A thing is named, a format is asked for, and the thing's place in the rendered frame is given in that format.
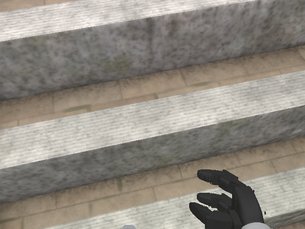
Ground robot right hand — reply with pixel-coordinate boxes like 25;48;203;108
189;169;266;229

